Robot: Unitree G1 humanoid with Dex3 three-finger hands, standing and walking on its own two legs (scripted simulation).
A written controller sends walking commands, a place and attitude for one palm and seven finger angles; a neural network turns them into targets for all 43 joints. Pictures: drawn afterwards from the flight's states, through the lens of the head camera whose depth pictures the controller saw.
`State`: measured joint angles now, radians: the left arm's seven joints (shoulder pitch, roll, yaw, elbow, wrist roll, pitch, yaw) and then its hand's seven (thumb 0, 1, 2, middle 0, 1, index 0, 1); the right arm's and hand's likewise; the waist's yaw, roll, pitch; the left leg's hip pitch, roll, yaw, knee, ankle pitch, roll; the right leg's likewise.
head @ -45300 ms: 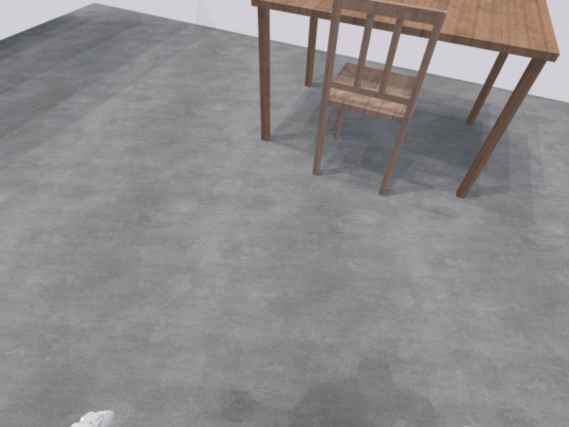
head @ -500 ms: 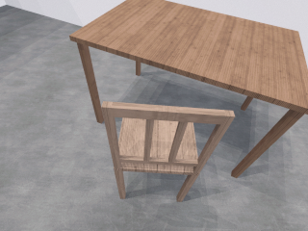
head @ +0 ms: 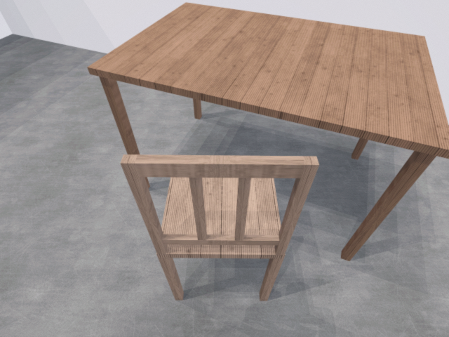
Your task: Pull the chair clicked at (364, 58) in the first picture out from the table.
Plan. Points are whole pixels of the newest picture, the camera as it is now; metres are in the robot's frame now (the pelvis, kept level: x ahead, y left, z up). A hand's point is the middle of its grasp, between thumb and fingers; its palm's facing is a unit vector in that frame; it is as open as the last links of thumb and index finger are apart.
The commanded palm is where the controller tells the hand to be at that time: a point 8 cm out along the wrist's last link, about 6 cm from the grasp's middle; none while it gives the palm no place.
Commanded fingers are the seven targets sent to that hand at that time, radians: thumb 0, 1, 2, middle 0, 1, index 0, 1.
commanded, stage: come to a stop and stand still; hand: left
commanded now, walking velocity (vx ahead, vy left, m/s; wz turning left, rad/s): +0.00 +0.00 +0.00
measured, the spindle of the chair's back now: (199, 210) +0.42 +0.09 -0.09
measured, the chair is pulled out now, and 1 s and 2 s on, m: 0.24 0.24 0.24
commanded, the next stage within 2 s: look again from close up in 0.34 s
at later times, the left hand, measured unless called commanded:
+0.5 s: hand out of the picture -0.01 +0.16 -0.17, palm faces +0.02 -0.98 -0.19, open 7.3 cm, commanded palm none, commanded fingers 0.00 0.90 0.90 -0.20 -0.30 -0.20 -0.30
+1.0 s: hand out of the picture -0.02 +0.17 -0.17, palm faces +0.02 -0.98 -0.18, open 7.3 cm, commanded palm none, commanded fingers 0.00 0.90 0.90 -0.20 -0.30 -0.20 -0.30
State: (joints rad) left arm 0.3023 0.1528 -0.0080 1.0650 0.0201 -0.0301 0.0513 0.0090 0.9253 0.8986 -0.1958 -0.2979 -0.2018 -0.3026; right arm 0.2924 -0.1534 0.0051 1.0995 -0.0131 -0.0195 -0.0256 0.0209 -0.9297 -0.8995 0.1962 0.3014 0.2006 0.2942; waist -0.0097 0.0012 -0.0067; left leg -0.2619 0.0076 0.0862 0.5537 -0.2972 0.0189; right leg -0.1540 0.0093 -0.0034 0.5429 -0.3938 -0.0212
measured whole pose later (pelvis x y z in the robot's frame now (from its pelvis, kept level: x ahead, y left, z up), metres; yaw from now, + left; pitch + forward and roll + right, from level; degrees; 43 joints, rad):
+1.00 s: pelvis +0.00 +0.00 +0.01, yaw +0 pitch -1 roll +1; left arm 0.33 0.16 -0.02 1.10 0.02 -0.02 0.04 0.00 0.91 0.90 -0.20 -0.30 -0.20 -0.30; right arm 0.27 -0.14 0.02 1.16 -0.01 -0.02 -0.03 0.01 -0.92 -0.90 0.20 0.30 0.20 0.29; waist 0.01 -0.03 0.03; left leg -0.18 0.00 0.09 0.42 -0.23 0.02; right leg -0.08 0.01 0.00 0.41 -0.32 -0.02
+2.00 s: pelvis -0.06 -0.01 -0.05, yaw +2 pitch +11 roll +0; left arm 0.29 0.15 0.09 0.23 -0.21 -0.52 -0.24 0.01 0.70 0.80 -0.17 -0.26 -0.18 -0.27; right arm 0.15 -0.25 -0.05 0.61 0.01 -0.24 0.00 0.01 -0.90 -0.90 0.20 0.30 0.20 0.29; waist -0.03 -0.04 -0.15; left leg -0.78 0.02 0.05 0.96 -0.37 0.02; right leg -0.68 0.00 -0.05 1.00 -0.51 -0.03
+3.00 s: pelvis -0.06 +0.01 -0.08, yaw +3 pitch +15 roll -4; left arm 0.33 0.25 0.17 0.04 -0.25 -0.40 -0.23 -0.01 -0.44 0.32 -0.06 -0.09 -0.07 -0.09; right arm 0.17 -0.22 0.02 0.52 0.03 -0.18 -0.05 0.01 -0.90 -0.90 0.20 0.30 0.20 0.29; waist 0.00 0.04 -0.14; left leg -0.96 0.02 -0.01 1.13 -0.43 0.04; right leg -0.79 0.01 -0.10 1.09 -0.56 -0.02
